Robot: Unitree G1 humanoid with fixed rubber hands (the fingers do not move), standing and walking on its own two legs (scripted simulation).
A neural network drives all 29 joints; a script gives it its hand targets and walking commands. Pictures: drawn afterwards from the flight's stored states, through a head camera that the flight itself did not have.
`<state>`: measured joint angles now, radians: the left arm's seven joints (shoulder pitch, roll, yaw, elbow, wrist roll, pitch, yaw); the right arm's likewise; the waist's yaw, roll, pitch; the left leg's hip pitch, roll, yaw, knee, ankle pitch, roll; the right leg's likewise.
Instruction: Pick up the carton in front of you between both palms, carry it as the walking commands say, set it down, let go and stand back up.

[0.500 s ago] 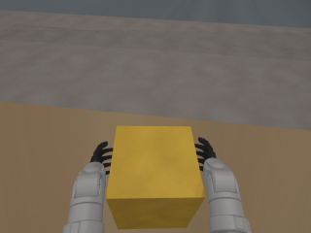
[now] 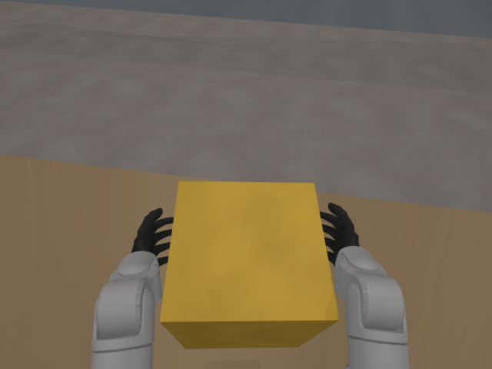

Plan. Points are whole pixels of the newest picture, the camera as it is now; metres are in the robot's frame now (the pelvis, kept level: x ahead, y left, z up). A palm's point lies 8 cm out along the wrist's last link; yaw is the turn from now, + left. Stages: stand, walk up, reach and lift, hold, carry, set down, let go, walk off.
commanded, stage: carry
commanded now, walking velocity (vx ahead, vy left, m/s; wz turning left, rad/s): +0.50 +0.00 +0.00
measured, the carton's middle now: (244, 272) +0.28 +0.00 +0.03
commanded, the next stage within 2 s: none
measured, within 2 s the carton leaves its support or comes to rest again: neither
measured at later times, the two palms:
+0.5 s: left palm (178, 168) +0.47 +0.13 +0.10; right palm (326, 161) +0.50 -0.18 +0.10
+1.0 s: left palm (188, 94) +0.80 +0.14 +0.08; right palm (296, 96) +0.78 -0.16 +0.10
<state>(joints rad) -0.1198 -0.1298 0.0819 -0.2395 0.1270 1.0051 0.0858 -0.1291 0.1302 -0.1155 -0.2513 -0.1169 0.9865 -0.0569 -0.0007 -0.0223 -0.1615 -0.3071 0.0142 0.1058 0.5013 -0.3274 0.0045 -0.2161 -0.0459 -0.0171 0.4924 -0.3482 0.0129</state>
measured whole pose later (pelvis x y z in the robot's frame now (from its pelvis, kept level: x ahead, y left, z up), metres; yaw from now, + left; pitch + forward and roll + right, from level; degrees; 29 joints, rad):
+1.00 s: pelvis +0.57 +0.01 +0.02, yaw -4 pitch +4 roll -2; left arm 0.15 -0.14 0.02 -0.54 0.03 1.10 0.14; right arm 0.12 0.14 -0.03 -0.53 0.00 1.08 -0.13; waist -0.03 0.00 -0.09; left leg -0.10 0.04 0.25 0.26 -0.23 0.05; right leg -0.60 -0.11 -0.12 0.76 -0.12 -0.01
